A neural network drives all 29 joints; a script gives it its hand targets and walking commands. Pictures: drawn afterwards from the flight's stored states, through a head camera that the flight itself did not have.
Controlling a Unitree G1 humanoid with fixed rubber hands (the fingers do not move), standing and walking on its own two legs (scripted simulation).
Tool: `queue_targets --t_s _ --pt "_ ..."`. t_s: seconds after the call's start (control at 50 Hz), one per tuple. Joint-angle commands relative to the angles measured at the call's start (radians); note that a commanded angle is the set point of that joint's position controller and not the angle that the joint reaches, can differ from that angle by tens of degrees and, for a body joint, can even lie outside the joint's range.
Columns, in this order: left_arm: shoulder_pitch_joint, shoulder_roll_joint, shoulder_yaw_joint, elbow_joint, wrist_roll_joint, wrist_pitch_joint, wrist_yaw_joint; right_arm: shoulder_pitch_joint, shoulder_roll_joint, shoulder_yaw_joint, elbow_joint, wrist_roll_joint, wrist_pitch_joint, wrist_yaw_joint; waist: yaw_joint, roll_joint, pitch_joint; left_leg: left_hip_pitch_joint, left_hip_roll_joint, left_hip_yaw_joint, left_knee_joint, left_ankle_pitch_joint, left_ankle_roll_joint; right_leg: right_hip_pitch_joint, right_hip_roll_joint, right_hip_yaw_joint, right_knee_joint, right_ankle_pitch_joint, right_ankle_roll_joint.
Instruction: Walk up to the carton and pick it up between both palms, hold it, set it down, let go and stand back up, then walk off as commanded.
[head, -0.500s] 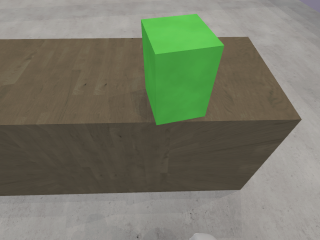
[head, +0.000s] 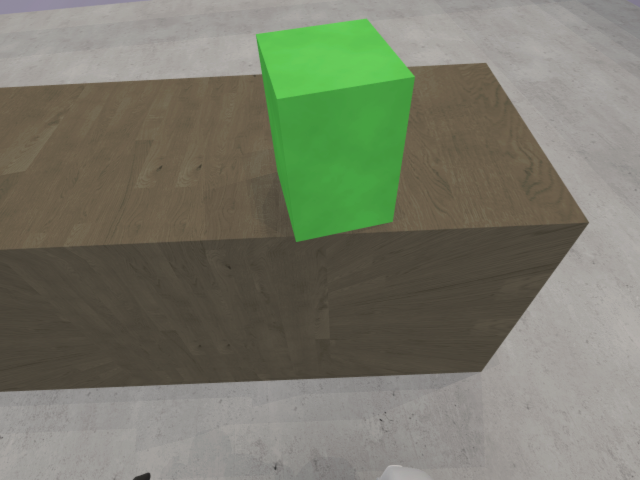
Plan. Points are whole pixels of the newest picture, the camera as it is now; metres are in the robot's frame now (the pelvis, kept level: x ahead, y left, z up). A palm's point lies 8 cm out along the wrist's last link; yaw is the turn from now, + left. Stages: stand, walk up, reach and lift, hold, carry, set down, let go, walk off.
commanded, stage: walk up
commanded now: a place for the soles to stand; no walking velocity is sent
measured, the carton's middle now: (329, 135) +0.63 -0.02 +0.08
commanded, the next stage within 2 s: none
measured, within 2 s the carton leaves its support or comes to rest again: neither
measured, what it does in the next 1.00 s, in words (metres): walks ahead: left foot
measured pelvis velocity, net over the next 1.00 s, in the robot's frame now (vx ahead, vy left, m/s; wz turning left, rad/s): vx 0.15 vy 0.07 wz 0.02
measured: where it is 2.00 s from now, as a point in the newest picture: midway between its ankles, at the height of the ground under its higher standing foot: (376, 470)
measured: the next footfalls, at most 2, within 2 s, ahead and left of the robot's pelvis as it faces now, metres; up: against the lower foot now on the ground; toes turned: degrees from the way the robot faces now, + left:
left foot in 0.76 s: +0.19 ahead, +0.14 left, +0.00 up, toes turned +2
right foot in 1.36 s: +0.34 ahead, -0.09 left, +0.00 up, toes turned -2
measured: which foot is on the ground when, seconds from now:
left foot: down 0.00-0.60, up 0.62-0.74, down 0.76-1.00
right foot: down 0.00-0.78, up 0.80-1.00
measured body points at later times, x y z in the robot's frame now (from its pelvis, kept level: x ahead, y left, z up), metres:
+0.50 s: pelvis +0.04 +0.01 +0.00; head +0.05 +0.02 +0.45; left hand +0.14 +0.29 -0.12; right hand +0.09 -0.30 -0.12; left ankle -0.01 +0.14 -0.72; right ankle +0.09 -0.10 -0.72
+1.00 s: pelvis +0.15 +0.07 +0.01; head +0.14 +0.11 +0.46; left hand +0.21 +0.35 -0.14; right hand +0.18 -0.25 -0.09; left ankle +0.15 +0.14 -0.72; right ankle +0.13 -0.07 -0.65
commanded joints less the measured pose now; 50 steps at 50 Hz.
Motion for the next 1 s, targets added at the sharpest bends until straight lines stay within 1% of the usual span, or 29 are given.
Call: queue_targets --t_s 0.0,0.04,0.08,0.14,0.2,0.26,0.34,0.36,0.38,0.42,0.46,0.5,0.52,0.54,0.56,0.58,0.6,0.64,0.68,0.7,0.72,0.74,0.76,0.78,0.8,0.84,0.88,0.9,0.98 --pt "-0.088 0.261 0.065 -0.059 0.019 -0.037 -0.009 -0.102 -0.280 -0.036 -0.043 -0.023 -0.041 -0.026 0.074 -0.026 -0.017 -0.354 0.213 -0.334 -0.319 -0.264 0.109 0.173 -0.030 0.125 -0.086 -0.112 0.004" --pt "-0.076 0.278 0.070 -0.050 0.021 -0.050 -0.006 -0.081 -0.236 -0.023 -0.036 -0.019 -0.045 -0.024 0.069 -0.071 -0.089 -0.333 0.116 -0.180 -0.216 -0.087 0.048 0.271 -0.114 0.212 -0.246 -0.105 -0.028" --pt "-0.101 0.288 0.073 -0.053 0.023 -0.053 -0.005 -0.017 -0.209 -0.019 -0.015 -0.018 -0.043 -0.021 0.037 -0.058 -0.151 -0.216 0.076 -0.102 -0.151 -0.019 0.031 0.228 -0.184 0.274 -0.301 -0.171 -0.056" --pt "-0.132 0.271 0.065 -0.051 0.023 -0.043 -0.005 -0.005 -0.224 -0.023 -0.006 -0.022 -0.039 -0.019 0.029 -0.067 -0.099 -0.202 0.094 -0.151 -0.200 -0.097 0.056 0.135 -0.134 0.215 -0.284 -0.253 -0.031" --pt "-0.124 0.267 0.063 -0.045 0.020 -0.047 -0.007 -0.027 -0.242 -0.018 -0.005 -0.020 -0.048 -0.022 0.049 -0.062 -0.106 -0.254 0.120 -0.192 -0.213 -0.028 0.060 0.199 -0.119 0.195 -0.238 -0.139 -0.022" --pt "-0.131 0.266 0.059 -0.047 0.018 -0.052 -0.006 -0.036 -0.235 -0.015 -0.007 -0.018 -0.053 -0.023 0.039 -0.060 -0.162 -0.188 0.109 -0.151 -0.169 0.110 0.048 0.217 -0.139 0.195 -0.223 -0.004 -0.031" --pt "-0.129 0.261 0.059 -0.047 0.012 -0.050 -0.002 -0.053 -0.246 -0.017 -0.008 -0.015 -0.055 -0.028 0.042 -0.057 -0.185 -0.160 0.124 -0.167 -0.161 0.211 0.049 0.240 -0.129 0.162 -0.173 0.138 -0.030" --pt "-0.025 0.334 0.091 -0.070 0.033 -0.068 -0.026 0.033 -0.293 -0.056 -0.030 -0.025 -0.060 -0.005 0.041 -0.059 -0.260 -0.135 0.113 -0.220 -0.117 -0.177 0.117 0.226 -0.102 0.192 -0.151 -0.313 -0.070" --pt "-0.005 0.356 0.103 -0.061 0.040 -0.069 -0.030 0.069 -0.305 -0.067 -0.031 -0.032 -0.057 0.007 0.029 -0.046 -0.200 -0.189 0.129 -0.284 -0.159 -0.438 0.150 0.166 -0.117 0.239 -0.137 -0.467 -0.065" --pt "-0.009 0.342 0.111 -0.070 0.047 -0.071 -0.039 0.064 -0.311 -0.075 -0.040 -0.036 -0.050 0.016 0.028 -0.027 -0.112 -0.213 0.141 -0.310 -0.207 -0.518 0.155 0.073 -0.075 0.214 -0.129 -0.464 -0.034" --pt "-0.015 0.322 0.114 -0.084 0.049 -0.082 -0.039 0.037 -0.300 -0.077 -0.055 -0.041 -0.060 0.012 0.047 0.048 -0.057 -0.195 0.168 -0.345 -0.231 -0.343 0.143 0.046 -0.050 0.172 -0.050 -0.306 -0.037" --pt "0.022 0.307 0.116 -0.091 0.044 -0.094 -0.034 0.006 -0.293 -0.081 -0.076 -0.031 -0.073 0.006 0.085 0.060 -0.113 -0.132 0.193 -0.328 -0.147 0.092 0.131 0.133 -0.021 0.107 -0.022 -0.149 -0.036" --pt "0.071 0.315 0.125 -0.084 0.039 -0.099 -0.027 -0.018 -0.282 -0.078 -0.092 -0.023 -0.079 0.003 0.118 0.014 -0.155 -0.188 0.157 -0.237 -0.025 0.340 0.105 0.267 -0.031 0.130 -0.086 -0.127 -0.053" --pt "0.172 0.346 0.143 -0.052 0.037 -0.102 -0.023 -0.038 -0.246 -0.068 -0.110 -0.014 -0.082 0.006 0.172 -0.103 -0.247 -0.344 0.044 -0.075 0.211 0.414 0.058 0.506 -0.113 0.280 -0.238 -0.193 -0.110" --pt "0.247 0.385 0.158 -0.037 0.034 -0.106 -0.022 -0.028 -0.210 -0.059 -0.119 -0.018 -0.079 0.004 0.176 -0.197 -0.235 -0.541 -0.059 0.042 0.432 0.021 0.028 0.605 -0.322 0.569 -0.389 -0.228 -0.206" --pt "0.221 0.392 0.159 -0.053 0.026 -0.108 -0.023 -0.011 -0.252 -0.065 -0.112 -0.031 -0.076 -0.003 0.142 -0.121 -0.182 -0.601 0.002 0.029 0.475 -0.163 0.028 0.565 -0.424 0.642 -0.379 -0.164 -0.263" --pt "0.195 0.385 0.156 -0.060 0.023 -0.106 -0.020 -0.019 -0.262 -0.063 -0.116 -0.031 -0.081 -0.002 0.124 -0.067 -0.146 -0.589 0.036 0.013 0.452 -0.180 0.037 0.494 -0.437 0.635 -0.367 -0.089 -0.285" --pt "0.146 0.362 0.140 -0.069 0.023 -0.107 -0.012 -0.006 -0.239 -0.061 -0.110 -0.019 -0.092 0.004 0.088 -0.091 -0.110 -0.551 0.086 0.020 0.324 -0.188 0.041 0.421 -0.376 0.453 -0.315 0.112 -0.265" --pt "0.109 0.346 0.129 -0.087 0.027 -0.107 -0.016 0.029 -0.228 -0.062 -0.104 -0.012 -0.101 0.017 0.061 -0.151 -0.139 -0.416 0.092 0.037 0.156 -0.185 0.038 0.308 -0.320 0.315 -0.253 0.281 -0.215" --pt "0.073 0.342 0.122 -0.094 0.023 -0.106 -0.019 0.058 -0.216 -0.063 -0.093 -0.013 -0.104 0.021 0.035 -0.161 -0.185 -0.298 0.081 0.065 0.054 -0.065 0.042 0.258 -0.283 0.251 -0.202 0.266 -0.184" --pt "-0.004 0.336 0.117 -0.124 0.018 -0.098 -0.022 0.141 -0.215 -0.068 -0.062 -0.011 -0.109 0.022 -0.019 -0.146 -0.219 -0.113 0.055 0.108 -0.093 0.087 0.031 0.148 -0.222 0.154 -0.090 0.198 -0.139" --pt "-0.067 0.291 0.104 -0.141 0.018 -0.091 -0.024 0.291 -0.232 -0.088 -0.004 -0.011 -0.112 0.009 -0.111 -0.039 -0.280 0.169 0.036 0.073 -0.210 0.199 0.017 -0.023 -0.140 0.076 0.128 0.097 -0.073" --pt "-0.054 0.170 0.077 -0.151 0.024 -0.083 -0.028 0.372 -0.328 -0.119 0.022 -0.028 -0.119 -0.010 -0.145 0.233 -0.249 0.327 0.213 -0.274 -0.324 0.055 0.041 -0.292 0.010 0.019 0.425 -0.238 -0.006" --pt "0.024 0.181 0.083 -0.129 0.017 -0.064 -0.021 0.292 -0.395 -0.127 -0.015 -0.041 -0.115 -0.020 -0.082 0.200 -0.231 0.312 0.363 -0.684 -0.418 -0.199 0.094 -0.426 0.090 0.113 0.513 -0.332 0.020" --pt "0.049 0.276 0.100 -0.101 0.021 -0.049 -0.018 0.201 -0.408 -0.130 -0.058 -0.023 -0.109 -0.025 -0.055 0.104 -0.192 0.235 0.423 -0.777 -0.459 -0.392 0.118 -0.443 0.053 0.185 0.539 -0.302 0.024" --pt "-0.016 0.334 0.113 -0.079 0.017 -0.035 -0.026 0.084 -0.359 -0.112 -0.066 -0.019 -0.105 -0.028 -0.011 0.021 0.050 -0.070 0.382 -0.664 -0.506 -0.449 0.084 -0.396 -0.014 0.213 0.546 -0.163 0.019" --pt "0.047 0.304 0.111 -0.039 0.012 -0.030 -0.042 0.038 -0.304 -0.097 -0.059 -0.022 -0.107 -0.027 0.033 0.029 0.147 -0.142 0.301 -0.481 -0.530 -0.280 0.001 -0.322 -0.038 0.212 0.487 -0.019 0.030" --pt "0.062 0.299 0.115 -0.034 0.010 -0.028 -0.045 0.050 -0.299 -0.094 -0.058 -0.019 -0.109 -0.024 0.035 0.059 0.152 -0.144 0.285 -0.431 -0.518 -0.197 -0.004 -0.293 -0.045 0.192 0.457 0.005 0.039" --pt "0.050 0.279 0.123 -0.058 0.014 -0.024 -0.044 0.155 -0.287 -0.095 -0.062 -0.007 -0.118 -0.027 0.015 0.024 0.047 0.074 0.276 -0.329 -0.399 0.300 -0.016 -0.280 -0.024 0.171 0.375 0.012 0.047"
